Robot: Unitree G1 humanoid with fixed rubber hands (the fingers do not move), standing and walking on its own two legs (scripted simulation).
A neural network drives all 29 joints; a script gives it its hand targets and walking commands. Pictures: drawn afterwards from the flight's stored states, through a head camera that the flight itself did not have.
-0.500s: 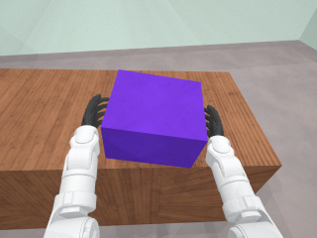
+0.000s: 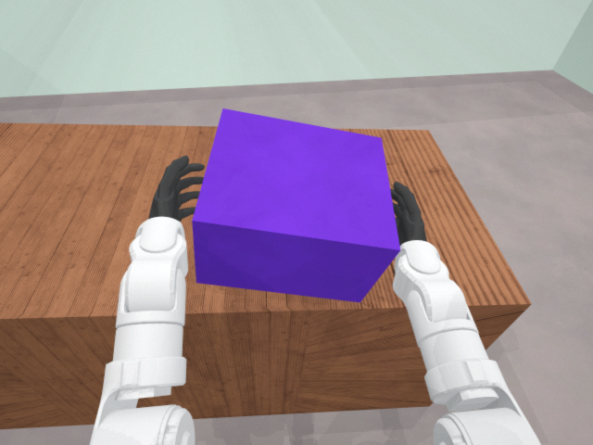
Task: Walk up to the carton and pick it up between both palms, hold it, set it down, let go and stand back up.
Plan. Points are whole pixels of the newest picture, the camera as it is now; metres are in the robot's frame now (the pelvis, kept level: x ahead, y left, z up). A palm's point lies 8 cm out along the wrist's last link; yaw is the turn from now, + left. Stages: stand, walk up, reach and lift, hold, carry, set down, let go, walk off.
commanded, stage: reach and lift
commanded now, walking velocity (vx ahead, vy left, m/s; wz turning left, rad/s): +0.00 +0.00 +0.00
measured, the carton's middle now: (292, 207) +0.41 -0.01 +0.13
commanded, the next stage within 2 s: hold in 0.62 s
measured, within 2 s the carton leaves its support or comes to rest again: neither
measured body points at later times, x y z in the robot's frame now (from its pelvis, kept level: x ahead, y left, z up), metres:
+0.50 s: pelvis -0.01 +0.01 +0.00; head -0.04 +0.03 +0.45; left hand +0.37 +0.16 +0.17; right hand +0.36 -0.16 +0.14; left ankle +0.04 +0.08 -0.75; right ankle -0.01 -0.07 -0.75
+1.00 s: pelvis -0.02 +0.00 +0.00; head -0.06 +0.03 +0.45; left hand +0.34 +0.17 +0.18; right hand +0.34 -0.15 +0.16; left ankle +0.04 +0.08 -0.75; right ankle -0.01 -0.07 -0.75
